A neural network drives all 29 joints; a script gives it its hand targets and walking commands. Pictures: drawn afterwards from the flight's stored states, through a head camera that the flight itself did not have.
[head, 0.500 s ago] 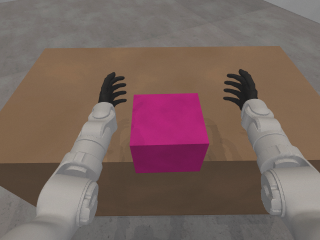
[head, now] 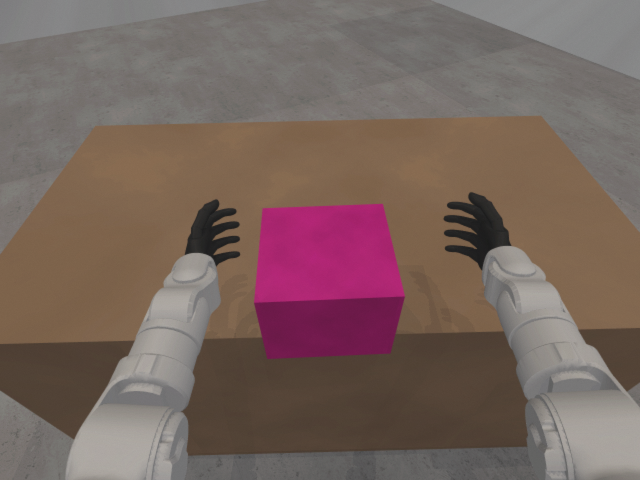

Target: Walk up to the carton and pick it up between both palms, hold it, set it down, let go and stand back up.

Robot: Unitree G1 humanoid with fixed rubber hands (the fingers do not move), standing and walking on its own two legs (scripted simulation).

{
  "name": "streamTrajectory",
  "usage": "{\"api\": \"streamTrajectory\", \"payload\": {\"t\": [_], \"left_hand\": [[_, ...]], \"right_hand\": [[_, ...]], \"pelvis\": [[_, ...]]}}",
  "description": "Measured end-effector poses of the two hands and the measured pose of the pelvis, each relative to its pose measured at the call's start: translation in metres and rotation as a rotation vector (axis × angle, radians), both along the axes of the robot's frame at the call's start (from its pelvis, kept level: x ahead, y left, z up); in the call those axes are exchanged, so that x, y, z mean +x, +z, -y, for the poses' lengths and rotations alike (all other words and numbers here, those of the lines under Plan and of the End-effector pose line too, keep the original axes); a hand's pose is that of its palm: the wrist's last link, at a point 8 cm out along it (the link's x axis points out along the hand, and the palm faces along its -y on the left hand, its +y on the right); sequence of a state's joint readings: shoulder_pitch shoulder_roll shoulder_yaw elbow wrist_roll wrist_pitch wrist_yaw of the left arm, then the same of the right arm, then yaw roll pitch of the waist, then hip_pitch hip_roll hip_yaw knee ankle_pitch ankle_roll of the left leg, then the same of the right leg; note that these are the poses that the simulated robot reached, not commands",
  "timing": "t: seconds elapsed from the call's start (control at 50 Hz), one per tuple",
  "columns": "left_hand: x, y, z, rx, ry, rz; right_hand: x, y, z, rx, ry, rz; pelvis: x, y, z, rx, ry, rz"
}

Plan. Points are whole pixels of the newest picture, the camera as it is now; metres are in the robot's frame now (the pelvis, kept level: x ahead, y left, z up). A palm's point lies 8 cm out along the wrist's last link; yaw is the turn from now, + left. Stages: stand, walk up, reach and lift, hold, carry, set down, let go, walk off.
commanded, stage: set down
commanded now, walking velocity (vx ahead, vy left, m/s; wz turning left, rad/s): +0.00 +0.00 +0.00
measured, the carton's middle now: (325, 280) +0.45 +0.03 -0.03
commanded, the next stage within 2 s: let go in 0.70 s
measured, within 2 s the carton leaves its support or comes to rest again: neither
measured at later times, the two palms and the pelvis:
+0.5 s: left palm (188, 377) +0.27 +0.20 -0.02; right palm (484, 366) +0.30 -0.19 -0.01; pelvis -0.01 +0.01 -0.01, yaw +1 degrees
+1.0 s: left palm (188, 440) +0.21 +0.20 -0.07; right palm (498, 454) +0.22 -0.20 -0.07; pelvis +0.02 +0.01 -0.01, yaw +1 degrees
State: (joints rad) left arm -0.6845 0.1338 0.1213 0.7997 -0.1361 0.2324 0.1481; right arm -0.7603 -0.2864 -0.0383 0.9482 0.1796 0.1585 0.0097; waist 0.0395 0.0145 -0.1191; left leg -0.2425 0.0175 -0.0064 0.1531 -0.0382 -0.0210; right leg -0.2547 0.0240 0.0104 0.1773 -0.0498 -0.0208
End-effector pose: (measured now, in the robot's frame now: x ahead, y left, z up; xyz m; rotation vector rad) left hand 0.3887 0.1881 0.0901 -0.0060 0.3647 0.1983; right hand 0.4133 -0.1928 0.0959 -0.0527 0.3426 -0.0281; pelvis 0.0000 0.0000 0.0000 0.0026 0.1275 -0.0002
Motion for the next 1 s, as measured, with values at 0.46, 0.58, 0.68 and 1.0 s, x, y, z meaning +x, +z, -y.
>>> {"api": "streamTrajectory", "payload": {"t": [0.46,0.58,0.68,1.0], "left_hand": [[-0.109,-0.099,-0.013,-0.008,0.002,0.013],[-0.130,-0.114,-0.007,-0.005,-0.016,0.023],[-0.140,-0.120,-0.005,0.007,-0.028,0.021],[-0.178,-0.157,-0.008,0.054,-0.081,-0.117]], "right_hand": [[-0.098,-0.101,-0.006,-0.003,0.017,0.007],[-0.129,-0.121,-0.002,0.001,0.006,-0.001],[-0.150,-0.130,0.000,0.001,0.000,-0.002],[-0.198,-0.165,0.008,-0.020,-0.016,-0.119]], "pelvis": [[-0.005,-0.005,-0.007,0.000,0.016,0.033],[-0.004,-0.007,-0.008,0.000,0.015,0.042],[0.000,-0.008,-0.009,0.001,0.015,0.053],[0.024,-0.010,-0.007,0.005,0.011,0.067]]}}
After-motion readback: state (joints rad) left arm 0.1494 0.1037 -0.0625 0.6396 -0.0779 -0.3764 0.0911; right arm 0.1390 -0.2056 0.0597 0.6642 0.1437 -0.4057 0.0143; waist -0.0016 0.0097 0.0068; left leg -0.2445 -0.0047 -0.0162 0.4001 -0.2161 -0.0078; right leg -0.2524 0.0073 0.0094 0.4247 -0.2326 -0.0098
